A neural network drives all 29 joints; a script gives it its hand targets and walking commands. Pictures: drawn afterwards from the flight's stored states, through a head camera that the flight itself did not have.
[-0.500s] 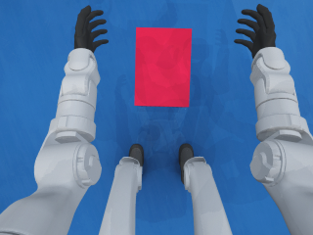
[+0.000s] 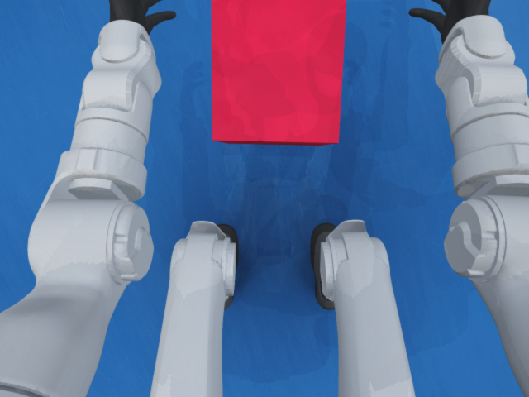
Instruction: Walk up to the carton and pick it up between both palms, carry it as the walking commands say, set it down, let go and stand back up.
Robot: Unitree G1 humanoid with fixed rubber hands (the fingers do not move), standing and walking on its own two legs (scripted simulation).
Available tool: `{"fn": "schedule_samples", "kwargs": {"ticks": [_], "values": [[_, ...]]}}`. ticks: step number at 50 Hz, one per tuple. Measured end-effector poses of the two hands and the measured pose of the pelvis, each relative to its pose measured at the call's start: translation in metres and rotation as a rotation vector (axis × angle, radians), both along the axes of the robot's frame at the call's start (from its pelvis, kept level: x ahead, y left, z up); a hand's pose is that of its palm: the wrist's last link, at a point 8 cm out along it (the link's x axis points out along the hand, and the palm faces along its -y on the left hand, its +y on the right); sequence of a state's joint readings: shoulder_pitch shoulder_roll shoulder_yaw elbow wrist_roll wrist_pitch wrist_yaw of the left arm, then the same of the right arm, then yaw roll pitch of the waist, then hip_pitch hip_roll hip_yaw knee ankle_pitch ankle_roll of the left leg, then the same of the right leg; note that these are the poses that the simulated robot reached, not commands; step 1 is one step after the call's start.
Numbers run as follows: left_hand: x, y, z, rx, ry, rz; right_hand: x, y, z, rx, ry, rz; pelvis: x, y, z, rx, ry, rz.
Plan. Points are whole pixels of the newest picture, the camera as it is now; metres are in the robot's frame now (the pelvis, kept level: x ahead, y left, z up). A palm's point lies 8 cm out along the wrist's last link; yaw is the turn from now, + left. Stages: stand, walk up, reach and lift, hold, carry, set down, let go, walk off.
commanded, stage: reach and lift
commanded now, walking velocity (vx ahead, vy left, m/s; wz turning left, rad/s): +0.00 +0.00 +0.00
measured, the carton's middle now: (276, 65) +0.56 -0.01 -0.38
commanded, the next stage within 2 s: none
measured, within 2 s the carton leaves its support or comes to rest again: neither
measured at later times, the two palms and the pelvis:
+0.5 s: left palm (173, 64) +0.54 +0.16 -0.28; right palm (402, 62) +0.54 -0.20 -0.28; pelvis -0.02 +0.00 -0.10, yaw +1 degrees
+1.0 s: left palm (175, 68) +0.54 +0.16 -0.31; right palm (396, 67) +0.54 -0.20 -0.31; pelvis -0.02 +0.00 -0.13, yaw +0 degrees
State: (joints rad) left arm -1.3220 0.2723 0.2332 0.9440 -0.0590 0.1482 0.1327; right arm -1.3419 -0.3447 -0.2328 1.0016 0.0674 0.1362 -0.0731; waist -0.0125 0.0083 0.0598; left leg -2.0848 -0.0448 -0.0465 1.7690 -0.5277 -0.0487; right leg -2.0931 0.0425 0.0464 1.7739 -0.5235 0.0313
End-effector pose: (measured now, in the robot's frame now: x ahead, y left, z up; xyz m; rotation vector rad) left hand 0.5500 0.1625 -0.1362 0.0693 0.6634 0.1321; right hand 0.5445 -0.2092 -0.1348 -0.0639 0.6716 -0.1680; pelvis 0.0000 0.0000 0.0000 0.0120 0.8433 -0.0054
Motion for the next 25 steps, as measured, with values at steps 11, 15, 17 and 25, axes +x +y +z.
{"fn": "schedule_samples", "kwargs": {"ticks": [11,15,17,25], "values": [[-0.002,-0.001,-0.063,-0.005,0.028,-0.007,-0.001,0.001,-0.062,0.009,0.024,-0.002,-0.009,-0.001,-0.049,0.001,-0.043,0.000],[-0.004,-0.002,-0.088,-0.006,0.037,-0.012,-0.002,0.002,-0.087,0.013,0.032,-0.002,-0.012,-0.002,-0.065,0.003,-0.069,0.001],[-0.005,-0.003,-0.100,-0.007,0.041,-0.014,-0.003,0.003,-0.100,0.016,0.037,-0.002,-0.012,-0.002,-0.073,0.004,-0.083,0.002],[-0.008,-0.004,-0.143,-0.010,0.060,-0.018,-0.008,0.007,-0.146,0.027,0.057,0.001,-0.015,-0.002,-0.101,0.006,-0.138,0.006]]}}
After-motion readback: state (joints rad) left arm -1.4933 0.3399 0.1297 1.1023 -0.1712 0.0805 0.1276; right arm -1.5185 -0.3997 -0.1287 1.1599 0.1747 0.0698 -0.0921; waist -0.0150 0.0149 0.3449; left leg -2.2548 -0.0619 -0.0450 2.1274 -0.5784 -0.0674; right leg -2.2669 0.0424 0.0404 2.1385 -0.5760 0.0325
